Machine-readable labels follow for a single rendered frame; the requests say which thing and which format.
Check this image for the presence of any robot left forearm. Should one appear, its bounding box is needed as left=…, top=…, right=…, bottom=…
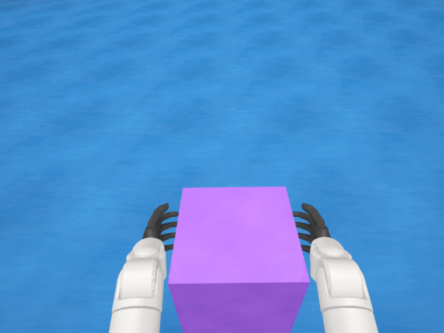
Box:
left=109, top=237, right=167, bottom=333

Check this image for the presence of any carton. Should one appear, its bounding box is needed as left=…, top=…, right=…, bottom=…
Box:
left=168, top=187, right=310, bottom=333

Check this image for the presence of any robot right forearm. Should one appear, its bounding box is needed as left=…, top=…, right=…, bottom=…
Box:
left=310, top=237, right=379, bottom=333

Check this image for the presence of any robot left hand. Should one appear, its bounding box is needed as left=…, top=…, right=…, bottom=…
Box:
left=142, top=203, right=179, bottom=251

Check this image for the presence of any robot right hand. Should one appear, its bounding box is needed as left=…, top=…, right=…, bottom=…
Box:
left=292, top=203, right=331, bottom=254

